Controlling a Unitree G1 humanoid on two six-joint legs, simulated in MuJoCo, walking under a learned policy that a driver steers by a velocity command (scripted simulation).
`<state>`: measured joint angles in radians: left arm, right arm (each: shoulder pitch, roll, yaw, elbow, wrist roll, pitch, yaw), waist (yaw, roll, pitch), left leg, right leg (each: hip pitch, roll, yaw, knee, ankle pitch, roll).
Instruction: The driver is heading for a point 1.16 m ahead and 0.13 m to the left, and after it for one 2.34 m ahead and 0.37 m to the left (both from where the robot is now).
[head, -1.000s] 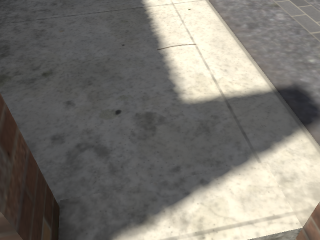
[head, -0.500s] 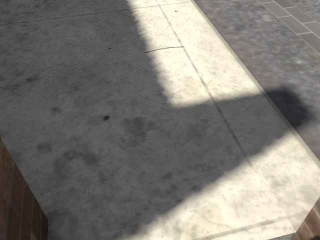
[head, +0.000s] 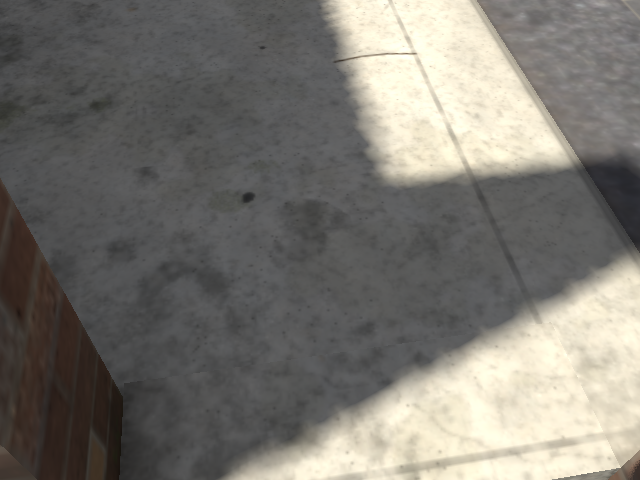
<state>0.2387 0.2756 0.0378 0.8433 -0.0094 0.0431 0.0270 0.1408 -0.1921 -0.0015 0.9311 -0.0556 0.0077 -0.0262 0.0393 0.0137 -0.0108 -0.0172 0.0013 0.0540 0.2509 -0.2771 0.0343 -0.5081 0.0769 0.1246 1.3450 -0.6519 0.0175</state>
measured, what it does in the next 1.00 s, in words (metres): climbs: right foot, then left foot 0.20 m higher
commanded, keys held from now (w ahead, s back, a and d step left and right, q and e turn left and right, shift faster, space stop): no key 0.18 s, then w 0.82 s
